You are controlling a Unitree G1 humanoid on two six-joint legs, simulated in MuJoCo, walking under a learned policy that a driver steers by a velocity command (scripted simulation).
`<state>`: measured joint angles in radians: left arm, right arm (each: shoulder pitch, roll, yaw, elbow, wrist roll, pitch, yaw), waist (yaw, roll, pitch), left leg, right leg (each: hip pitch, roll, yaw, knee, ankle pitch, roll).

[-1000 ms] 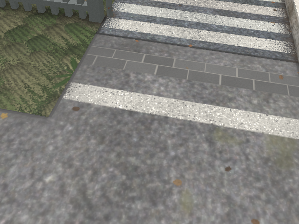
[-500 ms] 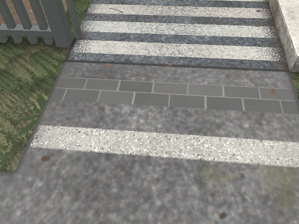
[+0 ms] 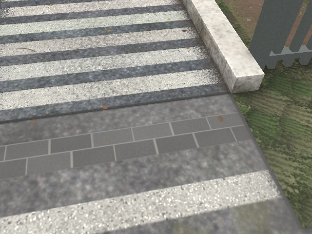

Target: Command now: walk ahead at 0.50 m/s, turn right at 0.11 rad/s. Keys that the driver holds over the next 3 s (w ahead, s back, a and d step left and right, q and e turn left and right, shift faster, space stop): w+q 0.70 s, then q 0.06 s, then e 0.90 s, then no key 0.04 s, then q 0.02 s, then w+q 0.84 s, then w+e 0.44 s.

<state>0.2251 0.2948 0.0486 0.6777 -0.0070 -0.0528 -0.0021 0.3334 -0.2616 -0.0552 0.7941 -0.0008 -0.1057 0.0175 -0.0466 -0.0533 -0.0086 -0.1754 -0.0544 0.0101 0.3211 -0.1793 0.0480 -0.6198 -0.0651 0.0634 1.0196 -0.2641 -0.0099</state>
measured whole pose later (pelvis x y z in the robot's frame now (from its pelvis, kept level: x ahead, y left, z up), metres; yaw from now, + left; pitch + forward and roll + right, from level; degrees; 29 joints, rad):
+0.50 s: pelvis +0.24 -0.04 +0.00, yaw +12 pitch +1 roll -2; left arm 0.33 0.26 0.07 0.78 0.01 -0.10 -0.01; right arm 0.21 -0.31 -0.07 0.73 0.02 -0.03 0.01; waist 0.04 0.05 0.01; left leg -0.68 0.09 -0.06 1.04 -0.18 -0.01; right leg -0.11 0.01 -0.14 0.29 -0.20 -0.02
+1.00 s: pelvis +0.43 +0.09 +0.00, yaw +22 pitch +1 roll +0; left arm 0.17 0.30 0.06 0.79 -0.01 -0.03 0.02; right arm 0.19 -0.23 -0.04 0.74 -0.03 -0.06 0.02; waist 0.00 -0.05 0.06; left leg -0.25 -0.07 0.07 0.37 -0.15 0.10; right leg -0.61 -0.09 0.05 1.02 -0.27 0.05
